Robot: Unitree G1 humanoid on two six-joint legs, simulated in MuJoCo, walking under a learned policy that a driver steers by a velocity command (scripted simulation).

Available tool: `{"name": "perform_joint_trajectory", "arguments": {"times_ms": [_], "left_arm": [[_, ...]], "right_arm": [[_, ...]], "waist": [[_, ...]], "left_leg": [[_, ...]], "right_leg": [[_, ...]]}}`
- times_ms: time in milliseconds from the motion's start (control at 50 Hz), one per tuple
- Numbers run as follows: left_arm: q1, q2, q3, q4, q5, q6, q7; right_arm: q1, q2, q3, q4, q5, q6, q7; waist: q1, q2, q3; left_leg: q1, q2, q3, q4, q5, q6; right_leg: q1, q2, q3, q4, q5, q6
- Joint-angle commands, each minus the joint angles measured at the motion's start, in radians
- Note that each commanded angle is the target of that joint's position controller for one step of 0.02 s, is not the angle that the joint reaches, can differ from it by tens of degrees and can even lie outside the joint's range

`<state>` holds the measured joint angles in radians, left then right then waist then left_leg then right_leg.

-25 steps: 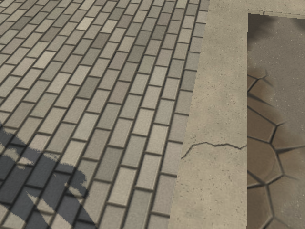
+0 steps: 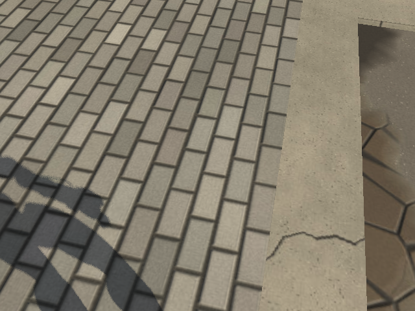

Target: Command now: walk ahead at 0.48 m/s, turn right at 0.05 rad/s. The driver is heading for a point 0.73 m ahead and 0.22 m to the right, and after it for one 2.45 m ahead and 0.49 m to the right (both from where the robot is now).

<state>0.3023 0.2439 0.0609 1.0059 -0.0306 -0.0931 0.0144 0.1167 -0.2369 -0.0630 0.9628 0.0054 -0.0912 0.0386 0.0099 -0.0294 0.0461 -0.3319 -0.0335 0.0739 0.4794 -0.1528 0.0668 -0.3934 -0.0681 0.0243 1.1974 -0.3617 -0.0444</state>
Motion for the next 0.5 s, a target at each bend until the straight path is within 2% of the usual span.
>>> {"name": "perform_joint_trajectory", "arguments": {"times_ms": [20, 40, 100, 140, 180, 220, 280, 320, 360, 380, 400, 420, 440, 460, 480, 500], "left_arm": [[0.077, 0.055, 0.026, -0.035, 0.003, 0.012, 0.012], [0.068, 0.049, 0.027, -0.038, 0.002, 0.022, 0.013], [-0.043, 0.073, 0.04, -0.077, 0.008, 0.035, 0.012], [-0.082, 0.065, 0.041, -0.088, 0.012, 0.031, 0.006], [-0.124, 0.045, 0.033, -0.104, 0.02, 0.024, -0.007], [-0.207, 0.027, 0.02, -0.14, 0.027, 0.025, -0.02], [-0.26, 0.04, 0.015, -0.19, 0.028, 0.037, -0.041], [-0.259, 0.062, 0.021, -0.222, 0.028, 0.041, -0.054], [-0.164, 0.107, 0.04, -0.221, 0.027, 0.039, -0.066], [-0.059, 0.152, 0.063, -0.199, 0.026, 0.032, -0.064], [0.024, 0.249, 0.091, -0.199, 0.035, 0.034, -0.044], [-0.001, 0.325, 0.095, -0.222, 0.045, 0.04, -0.029], [0.033, 0.251, 0.076, -0.24, 0.045, 0.045, -0.031], [-0.048, 0.21, 0.066, -0.268, 0.041, 0.046, -0.028], [-0.114, 0.177, 0.058, -0.281, 0.024, 0.052, -0.022], [-0.156, 0.155, 0.051, -0.293, 0.018, 0.06, -0.016]], "right_arm": [[-0.004, -0.08, -0.009, -0.029, -0.012, -0.021, 0.001], [0.016, -0.09, -0.011, -0.019, -0.014, -0.023, -0.006], [0.077, -0.132, -0.019, 0.004, -0.022, -0.029, -0.032], [0.094, -0.128, -0.014, 0.009, -0.03, -0.027, -0.045], [0.079, -0.13, -0.008, 0.002, -0.033, -0.023, -0.054], [0.1, -0.146, -0.008, 0.004, -0.026, -0.014, -0.067], [0.134, -0.172, -0.015, 0.013, -0.009, 0.015, -0.08], [0.133, -0.191, -0.025, 0.008, 0.004, 0.038, -0.087], [0.099, -0.207, -0.036, -0.017, 0.015, 0.058, -0.098], [0.094, -0.199, -0.034, -0.03, 0.016, 0.067, -0.1], [0.129, -0.183, -0.025, -0.055, -0.009, 0.061, -0.095], [0.219, -0.061, 0.012, -0.088, -0.051, 0.043, -0.075], [0.183, -0.126, 0.002, -0.085, -0.022, 0.026, -0.055], [0.101, -0.151, -0.006, -0.11, 0.015, 0.024, -0.051], [0.064, -0.15, -0.009, -0.111, 0.014, 0.032, -0.062], [0.044, -0.163, -0.018, -0.11, -0.001, 0.046, -0.076]], "waist": [[0.021, 0.129, -0.054], [0.023, 0.125, -0.039], [0.007, 0.09, 0.006], [0.0, 0.07, 0.019], [-0.003, 0.076, 0.012], [-0.031, 0.075, 0.007], [-0.05, 0.078, -0.004], [-0.039, 0.095, -0.021], [0.013, 0.112, -0.076], [0.064, 0.073, -0.131], [0.083, -0.063, -0.235], [-0.021, -0.255, -0.356], [0.044, -0.137, -0.495], [0.043, -0.078, -0.384], [0.022, 0.011, -0.274], [0.004, 0.035, -0.205]], "left_leg": [[0.092, 0.261, -0.302, -0.347, -0.1, 0.143], [0.075, 0.258, -0.266, -0.37, -0.084, 0.149], [0.114, 0.273, -0.21, -0.408, -0.04, 0.152], [0.136, 0.257, -0.121, -0.385, 0.154, 0.134], [0.117, 0.22, -0.005, -0.353, 0.34, 0.106], [0.127, 0.222, 0.044, -0.329, 0.426, 0.097], [0.26, 0.262, 0.058, -0.24, 0.514, 0.097], [0.336, 0.294, 0.052, -0.153, 0.604, 0.086], [0.363, 0.289, 0.059, 0.019, 0.75, 0.057], [0.337, 0.238, 0.089, 0.197, 0.712, 0.016], [0.139, 0.168, 0.106, 0.485, 0.399, -0.053], [-0.243, -0.042, 0.042, 0.837, -0.537, -0.126], [-0.287, -0.026, -0.166, 0.944, -0.552, -0.107], [-0.352, 0.014, -0.173, 0.935, -0.46, -0.091], [-0.361, 0.053, -0.159, 0.862, -0.378, -0.093], [-0.329, 0.079, -0.156, 0.779, -0.329, -0.097]], "right_leg": [[-0.137, -0.096, 0.049, -0.022, 0.081, -0.017], [-0.149, -0.098, 0.044, -0.045, 0.105, -0.012], [-0.284, -0.099, 0.072, -0.164, 0.242, 0.01], [-0.298, -0.069, 0.088, -0.27, 0.346, 0.018], [-0.222, -0.042, 0.043, -0.406, 0.446, 0.021], [-0.172, -0.026, -0.015, -0.487, 0.501, 0.026], [-0.202, -0.011, -0.042, -0.556, 0.425, 0.021], [-0.201, 0.01, -0.062, -0.583, 0.304, -0.001], [-0.093, 0.064, -0.098, -0.636, 0.226, -0.036], [0.052, 0.103, -0.105, -0.744, 0.341, -0.065], [0.313, -0.039, 0.106, -0.741, 0.756, -0.137], [0.635, -0.3, 0.522, -0.693, 1.155, -0.36], [0.648, -0.311, 0.588, -0.757, 0.953, -0.396], [0.55, -0.261, 0.477, -0.792, 0.795, -0.345], [0.418, -0.208, 0.386, -0.829, 0.645, -0.283], [0.285, -0.174, 0.344, -0.859, 0.531, -0.247]]}}
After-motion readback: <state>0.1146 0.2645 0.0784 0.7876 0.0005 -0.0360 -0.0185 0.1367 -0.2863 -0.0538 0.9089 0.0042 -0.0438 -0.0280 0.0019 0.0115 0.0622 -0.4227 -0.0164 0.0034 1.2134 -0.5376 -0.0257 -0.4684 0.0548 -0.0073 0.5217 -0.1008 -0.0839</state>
